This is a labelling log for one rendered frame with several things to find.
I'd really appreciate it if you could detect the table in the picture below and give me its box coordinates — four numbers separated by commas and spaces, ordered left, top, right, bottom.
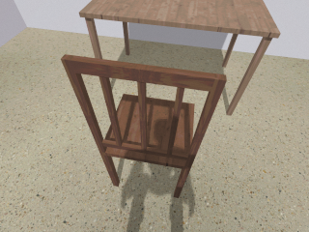
79, 0, 281, 116

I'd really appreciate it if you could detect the chair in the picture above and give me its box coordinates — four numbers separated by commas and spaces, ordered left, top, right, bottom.
61, 54, 227, 198

